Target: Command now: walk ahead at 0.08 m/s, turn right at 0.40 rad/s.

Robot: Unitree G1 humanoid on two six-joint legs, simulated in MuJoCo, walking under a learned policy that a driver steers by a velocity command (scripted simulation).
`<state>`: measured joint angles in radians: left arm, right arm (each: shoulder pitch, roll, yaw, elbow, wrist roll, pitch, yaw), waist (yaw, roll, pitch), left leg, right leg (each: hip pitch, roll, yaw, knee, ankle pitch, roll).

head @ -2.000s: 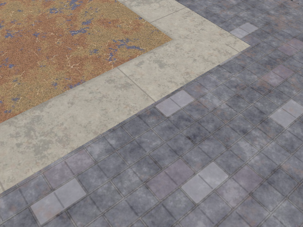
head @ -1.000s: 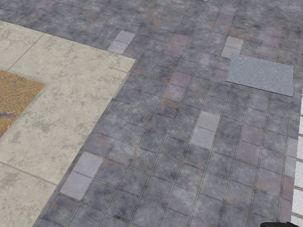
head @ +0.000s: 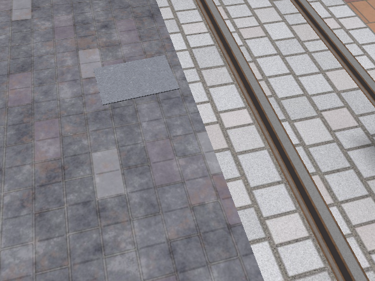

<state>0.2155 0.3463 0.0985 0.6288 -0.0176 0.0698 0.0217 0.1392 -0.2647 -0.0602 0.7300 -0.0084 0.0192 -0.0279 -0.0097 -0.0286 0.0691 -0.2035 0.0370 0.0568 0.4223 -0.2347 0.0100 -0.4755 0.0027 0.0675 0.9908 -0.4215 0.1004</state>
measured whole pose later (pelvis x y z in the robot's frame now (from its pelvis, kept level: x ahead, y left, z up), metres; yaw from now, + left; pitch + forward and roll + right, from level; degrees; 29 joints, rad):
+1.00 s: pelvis +0.05 -0.01 +0.00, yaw +24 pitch +2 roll -2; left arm 0.09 0.31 0.08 0.74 -0.01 0.00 0.03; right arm 0.18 -0.33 -0.07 0.62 0.01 0.04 -0.02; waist -0.02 -0.01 0.06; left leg -0.28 -0.09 -0.16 0.48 -0.22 0.06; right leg -0.41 0.02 0.11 0.74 -0.35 0.10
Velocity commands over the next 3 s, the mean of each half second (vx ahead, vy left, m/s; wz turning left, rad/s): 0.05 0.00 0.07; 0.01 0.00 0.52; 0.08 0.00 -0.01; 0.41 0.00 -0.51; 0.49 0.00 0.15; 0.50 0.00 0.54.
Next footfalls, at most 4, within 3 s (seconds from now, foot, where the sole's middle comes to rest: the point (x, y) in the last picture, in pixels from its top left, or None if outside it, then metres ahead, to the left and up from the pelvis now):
0.14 right None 0.04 -0.15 -0.78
0.60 left None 0.07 0.08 -0.78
1.10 right None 0.17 -0.12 -0.78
1.38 left None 0.03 0.10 -0.78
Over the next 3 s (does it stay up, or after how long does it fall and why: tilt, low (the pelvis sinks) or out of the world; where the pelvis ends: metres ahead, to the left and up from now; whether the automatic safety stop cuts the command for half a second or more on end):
stays up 0.90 0.03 0.00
